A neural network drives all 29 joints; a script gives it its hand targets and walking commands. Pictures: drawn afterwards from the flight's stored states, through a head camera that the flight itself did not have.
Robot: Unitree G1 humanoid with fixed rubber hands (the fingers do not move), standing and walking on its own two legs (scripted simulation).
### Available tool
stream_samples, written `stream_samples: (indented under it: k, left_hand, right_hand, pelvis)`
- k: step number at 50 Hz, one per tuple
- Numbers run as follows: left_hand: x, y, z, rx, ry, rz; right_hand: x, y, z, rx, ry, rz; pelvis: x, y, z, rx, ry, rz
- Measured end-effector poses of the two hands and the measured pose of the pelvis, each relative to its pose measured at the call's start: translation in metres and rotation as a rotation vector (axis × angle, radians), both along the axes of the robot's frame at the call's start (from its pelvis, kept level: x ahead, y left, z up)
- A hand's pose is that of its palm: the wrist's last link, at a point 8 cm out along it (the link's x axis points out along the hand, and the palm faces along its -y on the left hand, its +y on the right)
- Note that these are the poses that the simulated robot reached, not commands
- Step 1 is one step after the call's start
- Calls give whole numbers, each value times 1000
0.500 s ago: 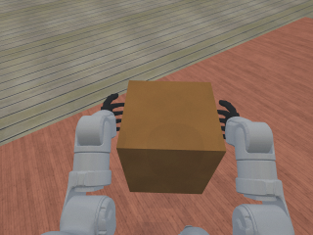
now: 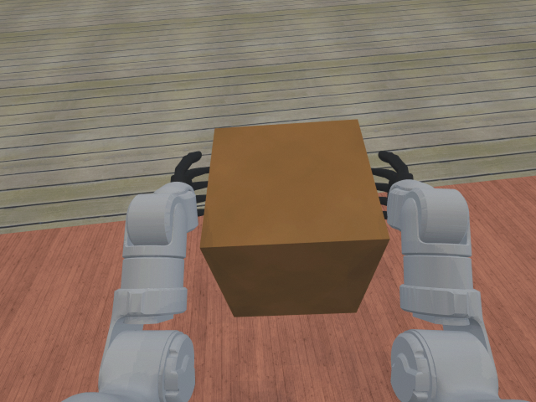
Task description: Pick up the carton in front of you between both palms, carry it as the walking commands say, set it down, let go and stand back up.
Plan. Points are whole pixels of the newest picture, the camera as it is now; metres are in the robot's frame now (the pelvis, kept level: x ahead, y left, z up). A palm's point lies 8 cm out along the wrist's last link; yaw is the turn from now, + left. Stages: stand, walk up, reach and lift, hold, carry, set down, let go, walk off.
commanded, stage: carry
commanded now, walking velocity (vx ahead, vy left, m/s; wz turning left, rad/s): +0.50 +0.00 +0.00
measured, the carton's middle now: (290, 226) +0.37 +0.03 +0.06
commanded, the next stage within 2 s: none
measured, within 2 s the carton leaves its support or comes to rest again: neither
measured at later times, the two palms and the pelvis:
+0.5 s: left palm (223, 103) +0.64 +0.18 +0.10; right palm (369, 106) +0.65 -0.12 +0.10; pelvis +0.30 +0.02 -0.03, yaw +7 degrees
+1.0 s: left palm (215, 55) +0.91 +0.26 +0.08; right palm (325, 54) +0.96 -0.03 +0.07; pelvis +0.58 +0.06 -0.06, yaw +6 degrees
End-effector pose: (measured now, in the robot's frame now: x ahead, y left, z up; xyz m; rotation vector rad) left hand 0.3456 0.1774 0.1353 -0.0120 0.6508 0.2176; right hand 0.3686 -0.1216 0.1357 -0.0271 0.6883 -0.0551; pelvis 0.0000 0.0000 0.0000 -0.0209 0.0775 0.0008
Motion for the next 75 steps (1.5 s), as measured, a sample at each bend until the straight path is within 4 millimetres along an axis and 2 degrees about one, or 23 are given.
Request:
stream_samples:
  k: [2, 5, 9, 14, 20, 24, 27, 29, 33, 38, 44, 49, 53, 55, 58, 62, 69, 75]
  left_hand:
    - [25, 10, -19, -19, 11, 3]
    - [48, 15, -46, -35, 100, 0]
    - [84, 15, -59, -38, 155, -13]
    - [140, 16, -57, -44, 123, -14]
    - [217, 12, -43, -43, 41, -14]
    - [280, 7, -33, -19, -29, -16]
    - [323, 10, -34, 22, -62, 5]
    - [341, 17, -42, 36, -24, 24]
    - [364, 34, -61, 9, 87, 77]
    - [409, 49, -64, 0, 113, 111]
    - [484, 63, -52, 3, 56, 104]
    - [554, 82, -55, 4, 22, 87]
    - [615, 102, -80, 0, 12, 59]
    - [643, 108, -101, -14, 30, 36]
    - [671, 106, -127, -20, 119, -3]
    - [711, 103, -142, -20, 173, -40]
    - [791, 108, -137, -35, 116, -35]
    - [874, 110, -119, -32, 12, -18]
  right_hand:
    - [24, 10, -16, -33, 9, 12]
    - [43, 15, -44, -46, 99, 10]
    - [71, 15, -61, -43, 154, -6]
    - [124, 15, -59, -23, 123, -29]
    - [202, 11, -45, -13, 42, -35]
    - [268, 6, -38, -9, -30, -20]
    - [322, 10, -43, 6, -64, 18]
    - [349, 18, -52, 6, -29, 48]
    - [388, 37, -66, -23, 80, 105]
    - [440, 53, -71, -20, 109, 131]
    - [508, 66, -64, 7, 55, 105]
    - [573, 84, -67, 15, 22, 82]
    - [629, 104, -85, -14, 8, 69]
    - [651, 108, -100, -45, 24, 58]
    - [669, 106, -126, -62, 113, 30]
    - [696, 102, -142, -60, 168, -2]
    - [775, 107, -136, -39, 113, -30]
    - [863, 109, -118, -29, 10, -18]
  pelvis:
    - [20, 2, -12, 27, -3, 29]
    - [47, 8, -11, 28, -3, 57]
    - [85, 16, -3, 15, 6, 74]
    - [138, 22, 3, 4, 23, 86]
    - [218, 22, -1, 8, 26, 101]
    - [283, 20, -21, 28, 10, 112]
    - [329, 18, -46, 37, -5, 123]
    - [348, 16, -50, 20, -8, 115]
    - [388, 11, -42, 37, -8, 118]
    - [436, 14, -34, 49, 4, 124]
    - [501, 31, -34, 46, 18, 112]
    - [569, 54, -49, 21, 17, 100]
    - [633, 75, -83, -7, -10, 82]
    - [655, 81, -95, 14, -9, 87]
    - [681, 93, -94, 10, -11, 94]
    - [717, 106, -86, -3, -7, 91]
    - [792, 117, -79, -12, 16, 93]
    - [875, 117, -90, 6, 18, 104]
